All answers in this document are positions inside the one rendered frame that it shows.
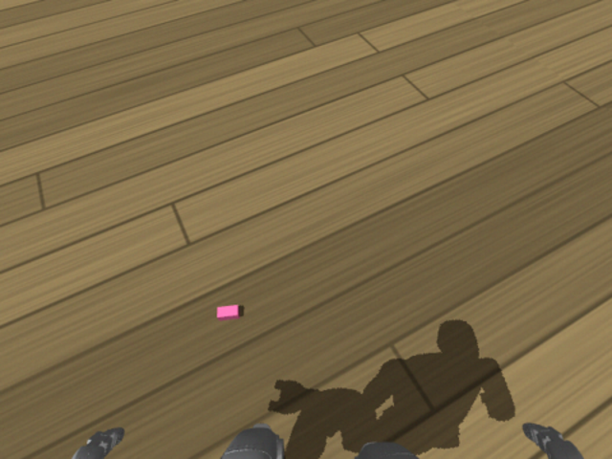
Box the right robot hand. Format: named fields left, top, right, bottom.
left=522, top=423, right=584, bottom=459

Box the left robot hand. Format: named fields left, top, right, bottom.
left=72, top=427, right=124, bottom=459

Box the small box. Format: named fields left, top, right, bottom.
left=217, top=305, right=240, bottom=321

